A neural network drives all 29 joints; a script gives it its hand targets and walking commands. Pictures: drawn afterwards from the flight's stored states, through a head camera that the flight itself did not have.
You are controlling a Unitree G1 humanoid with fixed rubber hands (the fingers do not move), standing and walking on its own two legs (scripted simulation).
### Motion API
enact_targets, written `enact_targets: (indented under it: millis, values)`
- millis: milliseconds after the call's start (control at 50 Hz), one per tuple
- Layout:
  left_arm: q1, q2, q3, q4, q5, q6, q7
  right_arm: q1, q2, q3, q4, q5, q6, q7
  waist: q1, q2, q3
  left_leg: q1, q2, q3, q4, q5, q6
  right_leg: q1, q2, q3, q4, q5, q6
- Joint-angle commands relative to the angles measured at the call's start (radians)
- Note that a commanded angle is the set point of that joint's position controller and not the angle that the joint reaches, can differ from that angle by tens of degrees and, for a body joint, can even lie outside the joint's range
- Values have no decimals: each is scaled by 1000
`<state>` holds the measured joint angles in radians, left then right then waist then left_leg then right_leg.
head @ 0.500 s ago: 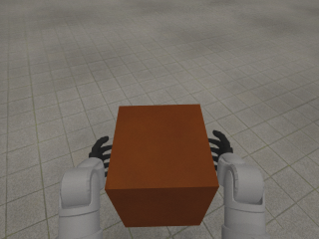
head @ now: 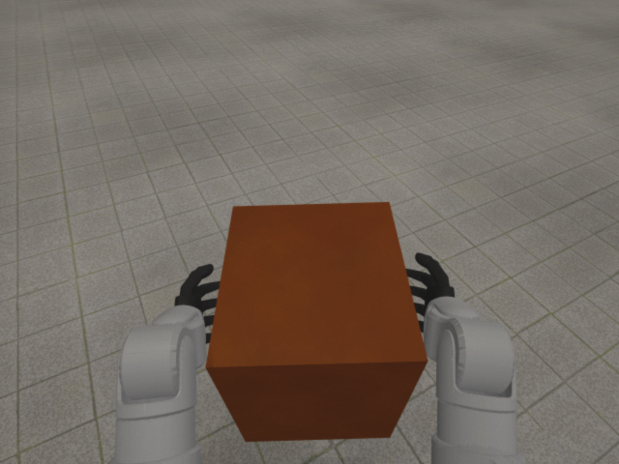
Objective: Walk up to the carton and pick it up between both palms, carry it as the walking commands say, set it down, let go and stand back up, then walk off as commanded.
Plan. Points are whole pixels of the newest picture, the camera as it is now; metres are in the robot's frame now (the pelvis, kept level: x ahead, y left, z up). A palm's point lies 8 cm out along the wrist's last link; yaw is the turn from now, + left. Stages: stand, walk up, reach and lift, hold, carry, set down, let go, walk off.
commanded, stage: carry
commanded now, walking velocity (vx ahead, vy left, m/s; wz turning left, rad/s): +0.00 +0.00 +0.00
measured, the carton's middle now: (314, 326) +0.30 +0.02 +0.03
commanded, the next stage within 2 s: none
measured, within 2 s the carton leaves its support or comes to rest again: neither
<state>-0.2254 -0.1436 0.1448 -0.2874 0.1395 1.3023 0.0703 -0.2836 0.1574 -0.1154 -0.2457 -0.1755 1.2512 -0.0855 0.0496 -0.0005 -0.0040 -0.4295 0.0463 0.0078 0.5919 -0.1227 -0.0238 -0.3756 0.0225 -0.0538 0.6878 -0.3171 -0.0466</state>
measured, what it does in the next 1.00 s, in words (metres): walks ahead, turning right: left foot, then right foot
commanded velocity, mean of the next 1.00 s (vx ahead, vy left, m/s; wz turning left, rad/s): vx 0.47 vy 0.00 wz -0.56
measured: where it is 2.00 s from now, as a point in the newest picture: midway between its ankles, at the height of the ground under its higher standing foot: (445, 325)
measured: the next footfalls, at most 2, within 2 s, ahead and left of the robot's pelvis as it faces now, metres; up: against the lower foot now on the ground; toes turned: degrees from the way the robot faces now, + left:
left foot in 0.34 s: +0.08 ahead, +0.13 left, +0.00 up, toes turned +0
right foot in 0.62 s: +0.11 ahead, -0.15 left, +0.00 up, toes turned -7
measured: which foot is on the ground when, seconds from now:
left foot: down 0.00-0.14, up 0.16-0.32, down 0.34-0.64, up 0.66-0.94, down 0.96-1.00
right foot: down 0.00-0.36, up 0.38-0.60, down 0.62-0.96, up 0.98-1.00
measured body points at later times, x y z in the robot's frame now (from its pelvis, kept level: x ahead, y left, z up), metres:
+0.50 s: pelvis +0.05 -0.03 +0.02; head +0.08 -0.03 +0.47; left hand +0.33 +0.13 +0.08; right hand +0.35 -0.16 +0.09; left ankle +0.04 +0.13 -0.72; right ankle +0.03 -0.13 -0.69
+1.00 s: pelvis +0.30 -0.12 +0.00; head +0.33 -0.13 +0.45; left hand +0.62 -0.06 +0.07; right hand +0.55 -0.34 +0.08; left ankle +0.30 +0.04 -0.72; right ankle +0.08 -0.14 -0.69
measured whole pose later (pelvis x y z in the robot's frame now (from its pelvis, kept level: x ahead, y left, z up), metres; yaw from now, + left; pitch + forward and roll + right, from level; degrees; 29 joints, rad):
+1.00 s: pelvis +0.30 -0.12 +0.00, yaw -20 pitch +7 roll +2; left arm -0.24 -0.15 0.17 -0.35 0.11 1.29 0.08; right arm -0.28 0.16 -0.09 -0.30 -0.16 1.23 -0.10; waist 0.05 -0.04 -0.07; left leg -0.36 0.05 0.07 0.64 -0.40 -0.07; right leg -0.15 0.10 0.15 0.75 -0.50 -0.08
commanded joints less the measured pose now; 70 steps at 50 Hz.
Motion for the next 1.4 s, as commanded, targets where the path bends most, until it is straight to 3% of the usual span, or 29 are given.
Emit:
enact_targets:
  millis: [0, 60, 100, 120, 180, 260, 300, 320, 340, 380, 440, 520, 560, 620, 640, 700, 760, 880, 920, 940, 960, 1060, 1160, 1180, 1200, 1220, 1240, 1300, 1380]
  values:
    - [-817, -948, -808, -186, -529, -56, -229, -465, 940, 632, -20, 452, -1, 259, -39, 209, -421, 24, 111, -95, -293, -444, 30, 172, -5, 15, -145, -78, -14]
    - [-792, -921, -774, -148, -507, -42, -235, -469, 938, 650, -17, 455, 3, 260, -47, 40, -339, -57, 47, -58, -176, -396, -2, 118, -141, 231, -317, -296, -55]
    - [-786, -953, -758, -177, -509, -51, -239, -524, 954, 680, -94, 470, -4, 253, -47, -249, -284, -8, -66, 64, 234, -294, -19, -85, -337, 513, -567, -584, -104]
    - [-767, -931, -769, -155, -505, -53, -243, -551, 932, 691, -121, 476, -12, 251, -47, -191, -241, -10, -60, 56, 375, -255, -27, -125, -394, 564, -635, -657, -118]
    - [-778, -940, -771, -178, -508, -45, -245, -544, 960, 693, -117, 478, -12, 244, -49, -114, -300, -38, -8, 43, 283, -217, -25, 68, -292, 392, -525, -300, -66]
    - [-693, -901, -699, -97, -471, -30, -236, -542, 952, 702, -68, 491, 14, 229, -39, -234, -340, 163, -67, 112, -111, -312, -16, 92, -225, 370, -447, -276, -82]
    - [-737, -910, -732, -150, -487, -37, -232, -520, 960, 682, -94, 494, -1, 231, -72, -26, -467, 648, 40, -4, -347, -343, 49, -155, -104, 210, -267, -103, 56]
    - [-798, -890, -744, -234, -502, -46, -229, -453, 949, 656, -66, 486, -6, 233, -90, 306, -489, 771, 324, -374, -436, -500, 134, -362, 17, 4, 17, -119, 81]
    - [-761, -909, -748, -239, -490, -47, -230, -465, 978, 655, -127, 495, -15, 232, -68, 314, -405, 724, 455, -492, -433, -463, 207, -432, -14, 10, 168, -179, 72]
    - [-801, -920, -761, -202, -503, -45, -227, -591, 972, 684, -163, 516, -8, 233, -64, 144, -391, 606, 427, -354, -436, -497, 174, -377, -82, 67, 242, -67, 68]
    - [-787, -921, -792, -245, -537, -51, -222, -529, 960, 673, -173, 497, -19, 224, -76, 208, -430, 638, 312, -68, -350, -235, 124, -275, -79, 8, 77, -36, 80]
    - [-845, -920, -822, -327, -547, -60, -204, -549, 941, 664, -226, 498, -28, 222, -91, 259, -487, 737, 296, 35, -204, 33, 101, -226, -27, -69, -142, -13, 72]
    - [-765, -888, -801, -283, -544, -43, -215, -475, 935, 689, -196, 483, -22, 207, -78, 138, -512, 724, 255, 103, -18, 144, 42, -64, -15, -65, -380, 96, 46]
    - [-683, -891, -755, -231, -544, -49, -228, -460, 976, 699, -180, 462, -26, 183, -40, -319, -560, -190, -16, 114, 387, -430, -82, 713, -345, 681, -325, 651, -110]
    - [-672, -924, -759, -250, -540, -63, -231, -484, 975, 711, -226, 467, -32, 186, -19, -355, -537, -365, -57, 59, 374, -515, -81, 867, -323, 695, -274, 874, -191]
    - [-660, -931, -750, -281, -559, -65, -236, -430, 997, 735, -249, 469, -40, 172, -22, -248, -502, -449, -3, 57, 450, -435, -74, 960, -248, 469, -183, 1213, -104]
    - [-672, -881, -728, -233, -538, -60, -232, -459, 955, 729, -205, 473, -33, 167, -21, -143, -398, -400, -28, 77, 290, -421, -75, 851, -238, 520, -247, 1032, -126]
    - [-618, -867, -732, -184, -502, -52, -234, -456, 966, 728, -182, 470, -25, 185, -39, -207, -340, 30, -86, 139, -51, -210, -56, 531, -126, 293, -141, 1342, -73]
    - [-646, -849, -731, -202, -495, -55, -231, -369, 962, 692, -136, 455, -21, 196, -119, -41, -538, 738, 77, -23, -274, 61, 24, 90, -48, 158, 252, 1061, 34]
    - [-619, -883, -734, -200, -520, -57, -235, -385, 947, 691, -160, 460, -25, 200, -86, 272, -679, 1131, 448, -444, -169, 709, 174, -279, 63, 76, 516, 137, 76]
    - [-682, -892, -753, -231, -517, -55, -232, -343, 944, 674, -111, 446, -25, 202, -100, 312, -573, 1268, 478, -398, -83, 1052, 244, -547, 97, 51, 590, -285, 57]
    - [-681, -932, -765, -246, -520, -73, -216, -431, 959, 673, -197, 476, -46, 217, -112, 161, -372, 1069, 409, -139, -150, 667, 107, -666, -59, 15, 254, -233, 53]
    - [-734, -846, -831, -340, -524, -79, -187, -451, 891, 662, -243, 494, -44, 233, -44, 278, -467, 577, 187, 289, 202, 820, -40, 222, 158, -185, -218, 164, 7]
    - [-723, -878, -821, -329, -520, -79, -184, -455, 852, 644, -247, 473, -45, 232, 3, 223, -486, 375, 162, 260, 384, 685, -50, 408, 107, -34, -203, 150, -11]
    - [-695, -877, -783, -257, -494, -64, -192, -378, 886, 637, -152, 444, -24, 231, -15, -96, -476, 132, 25, 193, 618, 185, -80, 528, -117, 445, -298, 243, -92]
    - [-600, -913, -781, -147, -473, -58, -202, -341, 910, 645, -148, 433, -21, 240, -37, -345, -499, -172, -131, 66, 751, -458, -100, 762, -261, 854, -329, 866, -244]
    - [-522, -890, -765, -102, -462, -52, -208, -276, 894, 603, -62, 420, -15, 243, -34, -171, -489, -235, -61, -20, 769, -488, -71, 773, -302, 810, -235, 911, -290]
    - [-640, -923, -780, -222, -501, -70, -221, -333, 1001, 662, -101, 465, -38, 236, -28, -50, -410, -357, 40, -50, 610, -388, -46, 787, -200, 512, -170, 980, -187]
    - [-639, -929, -774, -213, -515, -86, -222, -421, 963, 701, -177, 480, -50, 229, -20, -151, -398, -350, 19, 6, 368, -395, -65, 791, -205, 501, -237, 1081, -201]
